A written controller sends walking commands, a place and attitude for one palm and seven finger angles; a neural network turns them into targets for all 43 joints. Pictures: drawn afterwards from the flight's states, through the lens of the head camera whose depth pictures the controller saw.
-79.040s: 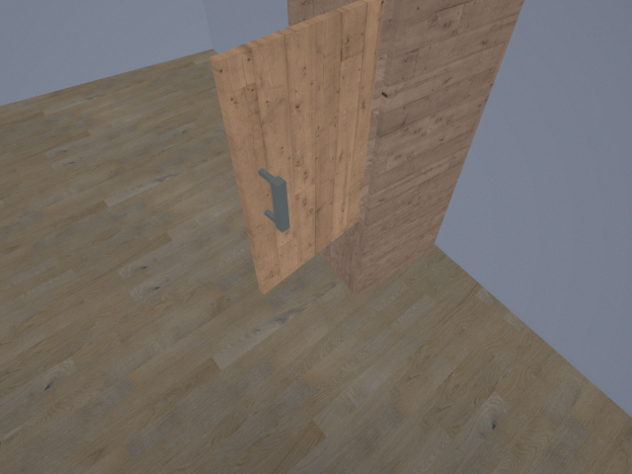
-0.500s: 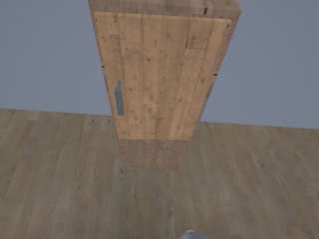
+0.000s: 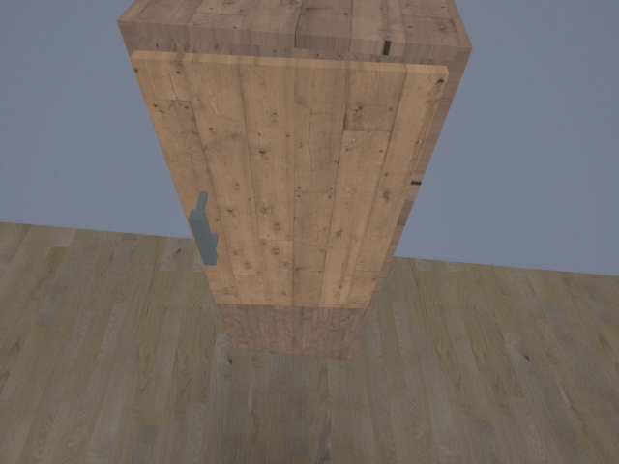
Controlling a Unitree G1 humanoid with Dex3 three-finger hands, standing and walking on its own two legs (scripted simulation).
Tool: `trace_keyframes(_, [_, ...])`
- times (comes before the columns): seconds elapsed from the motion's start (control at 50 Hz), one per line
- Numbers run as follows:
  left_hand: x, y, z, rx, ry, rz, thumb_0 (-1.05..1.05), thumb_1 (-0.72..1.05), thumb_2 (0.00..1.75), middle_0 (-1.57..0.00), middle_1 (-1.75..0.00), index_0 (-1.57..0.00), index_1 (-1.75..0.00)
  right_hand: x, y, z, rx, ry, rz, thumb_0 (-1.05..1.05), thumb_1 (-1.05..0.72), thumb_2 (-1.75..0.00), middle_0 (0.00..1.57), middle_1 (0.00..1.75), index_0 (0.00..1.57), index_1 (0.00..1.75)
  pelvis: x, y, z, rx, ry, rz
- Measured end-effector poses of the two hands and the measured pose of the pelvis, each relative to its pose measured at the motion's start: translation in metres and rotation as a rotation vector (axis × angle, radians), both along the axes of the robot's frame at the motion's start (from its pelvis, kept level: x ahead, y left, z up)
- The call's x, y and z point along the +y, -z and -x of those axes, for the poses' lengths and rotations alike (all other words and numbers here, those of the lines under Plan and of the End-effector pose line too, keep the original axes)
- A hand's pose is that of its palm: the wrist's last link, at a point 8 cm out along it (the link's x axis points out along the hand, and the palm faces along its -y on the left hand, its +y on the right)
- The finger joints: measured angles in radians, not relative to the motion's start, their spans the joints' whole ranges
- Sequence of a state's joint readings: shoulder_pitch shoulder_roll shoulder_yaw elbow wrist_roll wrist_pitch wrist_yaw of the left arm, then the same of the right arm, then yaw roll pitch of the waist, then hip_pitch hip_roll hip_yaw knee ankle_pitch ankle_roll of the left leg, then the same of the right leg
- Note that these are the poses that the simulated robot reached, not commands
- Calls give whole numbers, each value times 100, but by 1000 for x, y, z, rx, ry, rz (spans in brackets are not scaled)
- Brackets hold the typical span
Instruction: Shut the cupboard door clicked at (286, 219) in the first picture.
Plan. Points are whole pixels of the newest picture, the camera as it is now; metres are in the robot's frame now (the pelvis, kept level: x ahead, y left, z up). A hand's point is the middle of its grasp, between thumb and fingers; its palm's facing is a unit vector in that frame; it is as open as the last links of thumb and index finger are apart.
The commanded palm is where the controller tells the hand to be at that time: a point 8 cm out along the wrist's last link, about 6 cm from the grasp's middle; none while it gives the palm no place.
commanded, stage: come to a stop and stand still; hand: left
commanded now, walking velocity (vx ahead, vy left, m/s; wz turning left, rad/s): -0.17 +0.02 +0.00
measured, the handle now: (206, 229) +0.45 +0.21 -0.02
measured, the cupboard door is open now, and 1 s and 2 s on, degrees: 3 3 3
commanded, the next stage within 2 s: look again from close up in 0.88 s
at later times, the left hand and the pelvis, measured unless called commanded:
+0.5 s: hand out of the picture -0.01 +0.18 -0.17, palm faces +0.07 -0.97 -0.23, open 7.4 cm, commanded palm none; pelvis -0.03 -0.01 +0.01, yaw +1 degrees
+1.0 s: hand out of the picture -0.03 +0.19 -0.17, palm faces +0.02 -0.99 -0.16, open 7.4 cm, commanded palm none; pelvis -0.03 +0.02 +0.01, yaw +0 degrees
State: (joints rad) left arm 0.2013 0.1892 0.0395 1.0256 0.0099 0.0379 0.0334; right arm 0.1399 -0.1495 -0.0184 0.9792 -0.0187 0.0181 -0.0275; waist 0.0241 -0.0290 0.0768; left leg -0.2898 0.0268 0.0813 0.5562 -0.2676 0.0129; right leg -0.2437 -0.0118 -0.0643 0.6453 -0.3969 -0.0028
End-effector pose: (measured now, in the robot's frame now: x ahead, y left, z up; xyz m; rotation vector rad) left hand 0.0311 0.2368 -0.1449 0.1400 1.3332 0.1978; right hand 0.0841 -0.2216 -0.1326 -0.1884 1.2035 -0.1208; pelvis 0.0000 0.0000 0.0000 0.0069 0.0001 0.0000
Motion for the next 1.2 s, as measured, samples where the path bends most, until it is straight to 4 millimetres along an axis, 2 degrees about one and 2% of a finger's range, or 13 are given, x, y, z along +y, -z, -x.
trace_keyframes(0.08, [-3, -9, -3, -14, -3, -29, 1, 91, 90, -20, -30, -20, -30, -9, 1, -15, -22, -23, -9, 0, -91, -90, 21, 30, 21, 30, -10, -1, 4, 1, -3, -2])
trace_keyframes(0.16, [-8, -13, 1, -36, 13, -69, 1, 91, 90, -20, -30, -20, -30, -30, 9, -20, -38, -7, -22, 0, -91, -90, 21, 30, 21, 30, -24, 4, 6, 0, -9, -12])
trace_keyframes(0.26, [-17, -25, 14, -15, 18, -73, 1, 90, 90, -20, -30, -20, -30, -50, 4, -10, -6, 14, -2, 1, -91, -90, 20, 30, 20, 30, -27, -5, 10, -2, -10, -27])
trace_keyframes(0.34, [-20, -28, 25, -2, 13, -64, 1, 90, 90, -20, -30, -20, -30, -54, -2, 5, 25, 15, 9, 1, -91, -90, 20, 29, 20, 30, -26, -11, 14, -1, -11, -36])
trace_keyframes(0.44, [-13, -23, 41, 8, -1, -42, 1, 90, 90, -20, -30, -20, -30, -45, -6, 25, 56, 7, 20, 1, -91, -90, 20, 29, 20, 30, -18, -12, 22, -2, -17, -32])
trace_keyframes(0.56, [1, -5, 54, 26, -25, 4, 1, 90, 90, -20, -30, -20, -30, -19, -5, 56, 93, -10, 39, 1, -91, -90, 20, 29, 20, 30, 0, -6, 31, -16, -27, 10])
trace_keyframes(0.66, [6, -2, 58, 36, -19, 40, 1, 90, 90, -20, -30, -20, -30, 4, -10, 83, 138, -3, 25, 1, -91, -90, 20, 30, 20, 30, 10, -11, 35, -15, -19, 9])
trace_keyframes(0.84, [8, -3, 66, 71, 9, 59, 1, 90, 90, -20, -30, -20, -30, 20, -9, 115, 182, 49, 6, 1, -92, -90, 21, 30, 21, 30, 21, -14, 34, -13, -8, 5])
trace_keyframes(1.0, [5, -4, 70, 92, 22, 55, 1, 90, 90, -20, -30, -20, -30, 29, -6, 127, 207, 73, -17, 1, -91, -90, 21, 30, 20, 30, 23, -13, 30, -10, -2, 9])
trace_keyframes(1.2, [15, -11, 63, 57, 39, -10, 1, 90, 90, -20, -30, -20, -30, 30, 15, 111, 137, 44, -54, 2, -93, -90, 20, 30, 20, 30, 26, -3, 27, -17, -6, 2])
